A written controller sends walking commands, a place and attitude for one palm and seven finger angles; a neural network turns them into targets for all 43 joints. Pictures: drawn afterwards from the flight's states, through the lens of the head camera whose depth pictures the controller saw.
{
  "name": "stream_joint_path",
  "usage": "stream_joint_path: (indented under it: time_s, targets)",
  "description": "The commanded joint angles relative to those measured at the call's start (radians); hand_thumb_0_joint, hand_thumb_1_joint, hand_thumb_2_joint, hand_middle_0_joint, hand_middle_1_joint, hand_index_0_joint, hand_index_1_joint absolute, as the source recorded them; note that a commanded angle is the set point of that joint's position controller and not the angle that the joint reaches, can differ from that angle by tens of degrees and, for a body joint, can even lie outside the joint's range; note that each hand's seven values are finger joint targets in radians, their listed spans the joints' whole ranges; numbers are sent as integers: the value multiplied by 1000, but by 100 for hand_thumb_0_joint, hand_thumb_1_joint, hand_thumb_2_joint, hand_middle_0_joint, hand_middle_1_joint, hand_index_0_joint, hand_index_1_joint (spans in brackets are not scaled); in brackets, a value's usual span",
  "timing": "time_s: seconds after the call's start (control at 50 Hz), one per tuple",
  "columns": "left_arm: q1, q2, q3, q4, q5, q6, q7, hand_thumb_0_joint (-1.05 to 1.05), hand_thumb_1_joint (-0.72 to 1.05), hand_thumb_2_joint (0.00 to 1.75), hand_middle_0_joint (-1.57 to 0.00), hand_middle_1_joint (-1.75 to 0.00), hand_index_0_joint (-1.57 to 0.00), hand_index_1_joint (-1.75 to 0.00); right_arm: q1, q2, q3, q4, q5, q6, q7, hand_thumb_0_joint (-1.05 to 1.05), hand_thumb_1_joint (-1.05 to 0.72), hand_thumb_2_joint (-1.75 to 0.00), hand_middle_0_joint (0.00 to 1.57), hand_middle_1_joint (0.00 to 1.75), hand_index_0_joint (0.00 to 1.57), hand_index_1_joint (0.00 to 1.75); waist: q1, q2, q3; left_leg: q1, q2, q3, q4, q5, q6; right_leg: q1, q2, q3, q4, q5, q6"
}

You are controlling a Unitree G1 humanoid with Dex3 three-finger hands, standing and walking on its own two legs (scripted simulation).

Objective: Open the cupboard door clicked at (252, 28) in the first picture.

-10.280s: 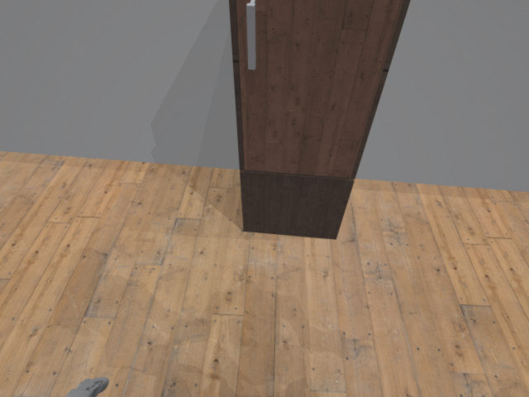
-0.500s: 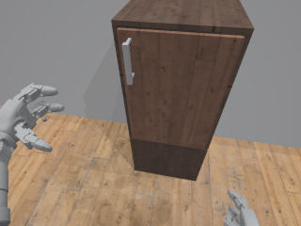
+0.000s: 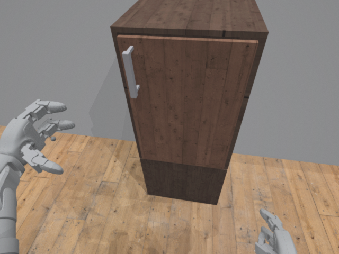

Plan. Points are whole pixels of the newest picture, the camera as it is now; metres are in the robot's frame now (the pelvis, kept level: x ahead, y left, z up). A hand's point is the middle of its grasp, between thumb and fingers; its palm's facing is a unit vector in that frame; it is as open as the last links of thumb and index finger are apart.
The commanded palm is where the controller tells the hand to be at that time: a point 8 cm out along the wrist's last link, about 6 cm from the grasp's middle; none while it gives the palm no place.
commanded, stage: move the hooked fingers beside the handle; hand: left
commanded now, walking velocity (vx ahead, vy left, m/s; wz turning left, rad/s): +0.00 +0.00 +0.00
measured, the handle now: (132, 72) +0.59 +0.17 +0.15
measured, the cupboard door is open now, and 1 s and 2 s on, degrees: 0 0 0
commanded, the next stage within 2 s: none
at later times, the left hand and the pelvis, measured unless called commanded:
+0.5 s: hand (71, 113) +0.37 +0.27 +0.17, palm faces -0.04 -1.00 +0.00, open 14.0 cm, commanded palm +0.35 +0.31 +0.17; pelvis +0.00 +0.02 +0.00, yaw -1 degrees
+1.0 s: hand (86, 96) +0.44 +0.26 +0.17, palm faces -0.05 -1.00 +0.01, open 14.0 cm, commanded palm +0.42 +0.31 +0.16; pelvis +0.01 +0.04 +0.00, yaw -1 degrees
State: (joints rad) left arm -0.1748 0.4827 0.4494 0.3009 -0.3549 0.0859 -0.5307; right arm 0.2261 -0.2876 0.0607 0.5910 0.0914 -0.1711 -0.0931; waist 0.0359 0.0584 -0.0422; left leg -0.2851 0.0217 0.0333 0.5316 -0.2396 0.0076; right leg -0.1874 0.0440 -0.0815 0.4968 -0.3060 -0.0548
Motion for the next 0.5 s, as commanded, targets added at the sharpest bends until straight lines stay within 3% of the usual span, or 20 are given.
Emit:
stream_joint_path:
  time_s: [0.0,0.06,0.1,0.14,0.18,0.24,0.32,0.34,0.36,0.38,0.42,0.48]
  targets:
    - [-374,340,114,-192,-25,-83,21,0,-50,30,-30,-120,-30,-120,-106,-110,-42,-153,5,-58,-19,0,-90,-90,20,30,20,30,-15,-26,-168,133,-28,-43,-11,166,37,-33,-53,132,-90,329,87]
    - [-475,319,67,-124,-5,-81,31,0,-50,30,-30,-120,-30,-120,-98,-112,-40,-135,8,-55,-30,0,-90,-90,20,30,20,30,-39,15,-129,131,-27,-46,-23,119,35,-80,-49,117,-104,238,69]
    - [-497,296,34,-107,-3,-81,32,0,-50,30,-30,-120,-30,-120,-99,-112,-41,-140,9,-55,-34,0,-90,-90,20,30,20,30,-38,7,-151,141,-27,-49,-20,124,37,-77,-49,122,-101,234,66]
    - [-513,316,40,-70,9,-76,32,0,-50,30,-30,-120,-30,-120,-91,-116,-41,-135,8,-51,-36,0,-90,-90,20,30,20,30,-37,7,-182,140,-28,-49,-20,129,38,-68,-51,117,-95,248,63]
    - [-592,287,-6,-63,19,-86,34,0,-50,30,-30,-120,-30,-120,-86,-117,-39,-131,9,-51,-37,0,-90,-90,20,30,20,30,-50,31,-188,162,-29,-55,-30,126,37,-92,-43,93,-91,231,51]
    - [-596,297,2,7,20,-88,42,0,-50,30,-30,-120,-30,-120,-71,-123,-41,-125,7,-46,-35,0,-90,-90,20,30,20,30,-45,-26,-191,148,-26,-60,-34,119,39,-94,-38,86,-88,222,46]
    - [-615,346,42,41,34,-97,61,0,-50,30,-30,-120,-30,-120,-60,-127,-42,-132,4,-36,-26,0,-90,-90,20,30,20,30,-25,-3,-241,150,-25,-60,-40,151,36,-65,-37,76,-72,246,37]
    - [-635,318,20,46,37,-100,66,0,-50,30,-30,-120,-30,-120,-55,-124,-42,-133,3,-35,-25,0,-90,-90,20,30,20,30,-33,-10,-241,159,-25,-59,-40,155,38,-72,-35,74,-72,254,37]
    - [-632,339,42,51,43,-106,74,0,-50,30,-30,-120,-30,-120,-48,-127,-45,-131,1,-33,-23,0,-90,-90,20,30,20,30,-27,8,-253,165,-22,-59,-40,165,36,-69,-34,70,-68,261,35]
    - [-642,305,8,55,48,-107,76,0,-50,30,-30,-120,-30,-120,-44,-126,-42,-132,1,-30,-21,0,-90,-90,20,30,20,30,-32,19,-247,171,-22,-63,-45,168,34,-80,-31,62,-64,257,31]
    - [-668,316,17,56,49,-116,86,0,-50,30,-30,-120,-30,-120,-36,-128,-46,-129,0,-27,-18,0,-90,-90,20,30,20,30,-35,-7,-244,174,-17,-63,-45,179,37,-82,-27,62,-69,266,31]
    - [-722,277,-27,52,62,-126,92,0,-50,30,-30,-120,-30,-120,-22,-131,-50,-124,-1,-21,-18,0,-90,-90,20,30,20,30,-50,35,-254,207,-13,-67,-47,192,33,-109,-24,54,-64,259,27]
